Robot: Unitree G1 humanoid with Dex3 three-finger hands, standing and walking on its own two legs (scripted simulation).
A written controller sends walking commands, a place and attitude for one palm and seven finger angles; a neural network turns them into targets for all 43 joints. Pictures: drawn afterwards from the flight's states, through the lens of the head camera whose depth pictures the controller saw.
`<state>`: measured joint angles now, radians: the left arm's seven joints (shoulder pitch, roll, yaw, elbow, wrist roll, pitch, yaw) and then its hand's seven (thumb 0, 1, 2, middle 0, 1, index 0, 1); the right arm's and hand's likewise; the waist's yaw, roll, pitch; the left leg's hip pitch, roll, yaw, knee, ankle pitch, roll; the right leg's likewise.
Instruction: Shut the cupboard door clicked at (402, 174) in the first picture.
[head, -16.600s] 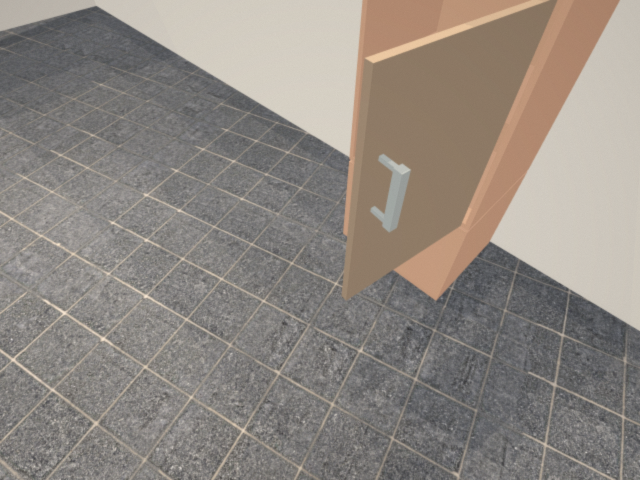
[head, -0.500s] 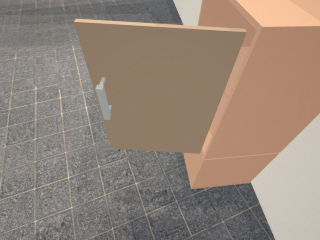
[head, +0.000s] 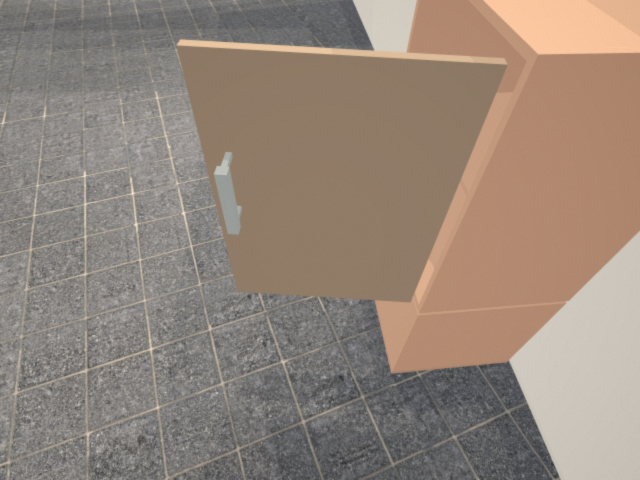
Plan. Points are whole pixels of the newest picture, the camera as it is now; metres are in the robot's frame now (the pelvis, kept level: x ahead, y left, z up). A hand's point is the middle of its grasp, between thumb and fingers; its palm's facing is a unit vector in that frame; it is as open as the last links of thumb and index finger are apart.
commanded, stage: shuffle to correct the standing spot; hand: left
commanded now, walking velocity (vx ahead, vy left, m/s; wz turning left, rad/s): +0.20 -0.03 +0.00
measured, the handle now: (230, 194) +0.54 +0.19 +0.01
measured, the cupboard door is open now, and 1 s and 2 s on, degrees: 81 81 81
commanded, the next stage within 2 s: come to a stop and stand still in 0.28 s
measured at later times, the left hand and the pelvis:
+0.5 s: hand (215, 475) +0.16 +0.16 -0.17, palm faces -0.01 -0.98 -0.22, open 7.3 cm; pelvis +0.09 -0.02 -0.01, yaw -2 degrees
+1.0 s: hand (205, 474) +0.15 +0.17 -0.16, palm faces +0.01 -0.95 -0.30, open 7.3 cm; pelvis +0.10 -0.03 +0.00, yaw -2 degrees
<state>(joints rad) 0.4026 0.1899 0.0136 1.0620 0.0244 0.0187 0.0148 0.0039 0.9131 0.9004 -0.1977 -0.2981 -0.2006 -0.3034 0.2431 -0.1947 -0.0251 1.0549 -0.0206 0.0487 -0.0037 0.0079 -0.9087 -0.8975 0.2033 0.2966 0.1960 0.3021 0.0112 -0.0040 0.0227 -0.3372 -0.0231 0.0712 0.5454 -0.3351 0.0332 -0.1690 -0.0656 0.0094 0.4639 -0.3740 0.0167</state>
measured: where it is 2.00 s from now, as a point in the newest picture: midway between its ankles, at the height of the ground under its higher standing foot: outside the picture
